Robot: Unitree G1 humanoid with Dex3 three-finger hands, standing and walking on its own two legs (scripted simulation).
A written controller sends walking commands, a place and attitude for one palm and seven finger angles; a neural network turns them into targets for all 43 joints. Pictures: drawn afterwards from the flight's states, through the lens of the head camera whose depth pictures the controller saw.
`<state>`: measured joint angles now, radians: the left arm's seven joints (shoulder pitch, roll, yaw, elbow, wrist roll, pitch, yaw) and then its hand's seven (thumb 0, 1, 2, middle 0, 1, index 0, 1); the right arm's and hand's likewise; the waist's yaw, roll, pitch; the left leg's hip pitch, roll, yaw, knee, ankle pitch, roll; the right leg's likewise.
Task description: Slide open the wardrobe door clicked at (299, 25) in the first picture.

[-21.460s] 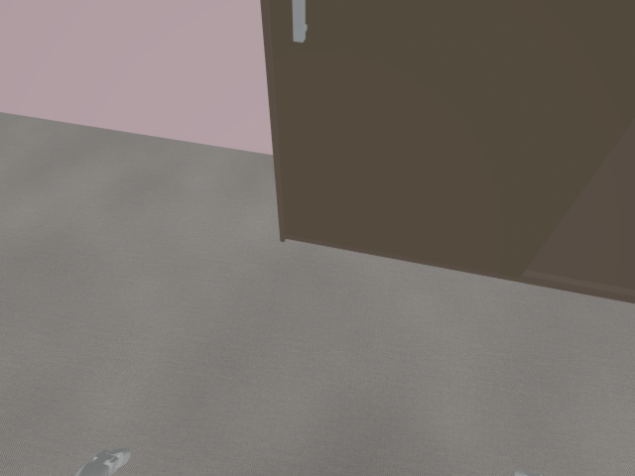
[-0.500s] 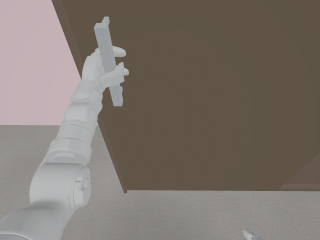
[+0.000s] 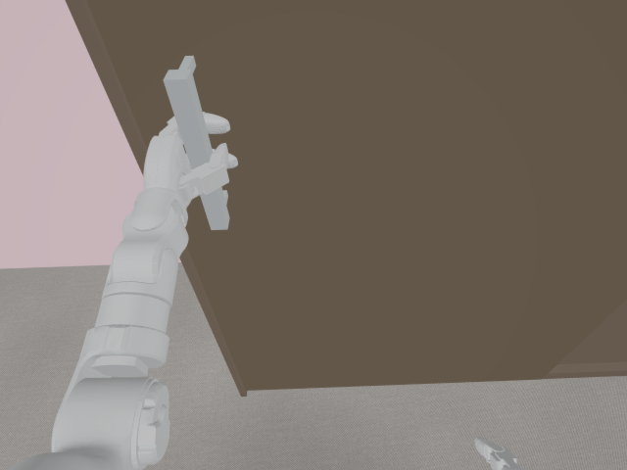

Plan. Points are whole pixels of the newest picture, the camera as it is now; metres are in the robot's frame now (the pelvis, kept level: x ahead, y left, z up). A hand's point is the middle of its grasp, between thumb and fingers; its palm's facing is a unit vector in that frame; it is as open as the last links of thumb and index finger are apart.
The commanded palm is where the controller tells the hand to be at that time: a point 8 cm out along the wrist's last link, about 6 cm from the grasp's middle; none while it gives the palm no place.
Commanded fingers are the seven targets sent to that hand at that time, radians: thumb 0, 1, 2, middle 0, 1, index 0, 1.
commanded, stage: move the hooked fingers beside the handle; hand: left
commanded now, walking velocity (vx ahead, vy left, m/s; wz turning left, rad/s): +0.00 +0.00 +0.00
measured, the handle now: (205, 151) +0.46 +0.15 +0.19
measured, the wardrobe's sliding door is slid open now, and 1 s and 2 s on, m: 0.00 0.00 0.00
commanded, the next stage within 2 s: none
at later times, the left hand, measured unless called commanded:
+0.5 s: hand (211, 179) +0.40 +0.13 +0.19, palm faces +0.01 -1.00 -0.02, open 9.7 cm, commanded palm +0.36 +0.20 +0.19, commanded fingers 0.00 -0.33 0.37 -0.32 -1.22 -0.32 -1.22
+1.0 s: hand (178, 185) +0.39 +0.17 +0.20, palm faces +0.03 -1.00 -0.01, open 13.9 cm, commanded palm +0.36 +0.22 +0.19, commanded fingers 0.00 -0.50 0.30 -0.30 -1.20 -0.30 -1.20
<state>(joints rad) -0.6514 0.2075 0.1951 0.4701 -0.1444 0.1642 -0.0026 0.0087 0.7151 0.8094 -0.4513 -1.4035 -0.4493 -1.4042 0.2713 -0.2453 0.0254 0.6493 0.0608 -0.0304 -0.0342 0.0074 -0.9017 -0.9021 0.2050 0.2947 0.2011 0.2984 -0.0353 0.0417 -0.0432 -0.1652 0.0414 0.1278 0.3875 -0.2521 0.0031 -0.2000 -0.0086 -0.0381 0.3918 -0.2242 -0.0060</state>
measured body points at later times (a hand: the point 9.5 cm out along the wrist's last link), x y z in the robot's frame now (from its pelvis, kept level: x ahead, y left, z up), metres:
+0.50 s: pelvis +0.05 -0.01 +0.00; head +0.03 -0.04 +0.45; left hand +0.39 +0.19 +0.20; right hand +0.25 -0.22 -0.08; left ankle -0.03 +0.12 -0.73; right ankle -0.01 -0.11 -0.74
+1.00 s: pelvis +0.03 -0.02 +0.00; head +0.03 -0.05 +0.45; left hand +0.38 +0.22 +0.20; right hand +0.22 -0.24 -0.10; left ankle -0.03 +0.12 -0.74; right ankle -0.01 -0.12 -0.74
